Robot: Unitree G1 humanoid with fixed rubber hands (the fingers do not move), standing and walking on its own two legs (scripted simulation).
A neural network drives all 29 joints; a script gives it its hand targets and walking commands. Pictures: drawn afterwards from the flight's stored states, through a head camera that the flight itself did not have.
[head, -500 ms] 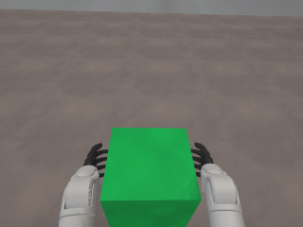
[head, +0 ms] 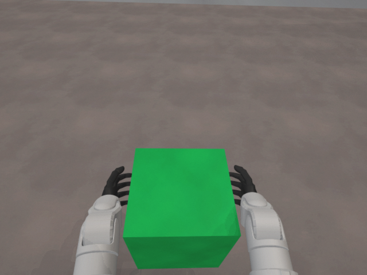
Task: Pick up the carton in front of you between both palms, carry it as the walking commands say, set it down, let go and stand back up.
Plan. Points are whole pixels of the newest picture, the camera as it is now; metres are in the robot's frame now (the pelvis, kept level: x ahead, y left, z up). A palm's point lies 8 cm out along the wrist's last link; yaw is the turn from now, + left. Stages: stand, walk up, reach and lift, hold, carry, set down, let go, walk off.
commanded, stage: hold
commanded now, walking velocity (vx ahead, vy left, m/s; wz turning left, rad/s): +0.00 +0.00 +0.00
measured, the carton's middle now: (179, 211) +0.30 +0.00 -0.04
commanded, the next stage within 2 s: set down in 0.12 s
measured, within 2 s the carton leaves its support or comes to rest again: neither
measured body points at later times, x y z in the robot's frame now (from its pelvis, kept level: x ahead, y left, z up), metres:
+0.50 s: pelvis -0.05 +0.01 -0.02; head -0.01 +0.01 +0.43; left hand +0.33 +0.14 -0.01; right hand +0.31 -0.16 -0.01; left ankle +0.02 +0.13 -0.74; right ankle +0.01 -0.10 -0.74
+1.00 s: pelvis -0.05 +0.01 -0.14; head +0.18 -0.01 +0.25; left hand +0.39 +0.14 -0.21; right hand +0.38 -0.17 -0.22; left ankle +0.02 +0.13 -0.74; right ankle +0.01 -0.11 -0.74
